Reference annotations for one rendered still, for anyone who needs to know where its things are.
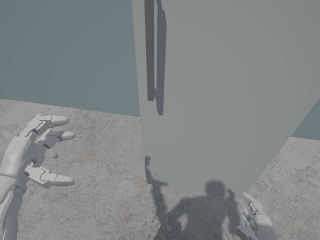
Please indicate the robot right hand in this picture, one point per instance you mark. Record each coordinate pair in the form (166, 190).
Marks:
(261, 226)

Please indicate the fridge door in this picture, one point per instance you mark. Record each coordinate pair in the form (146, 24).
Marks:
(233, 80)

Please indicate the robot left forearm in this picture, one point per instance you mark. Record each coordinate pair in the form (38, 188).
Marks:
(12, 190)

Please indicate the handle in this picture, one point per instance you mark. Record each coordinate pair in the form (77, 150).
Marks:
(149, 40)

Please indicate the robot left hand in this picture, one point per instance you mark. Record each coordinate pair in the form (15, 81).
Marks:
(17, 159)

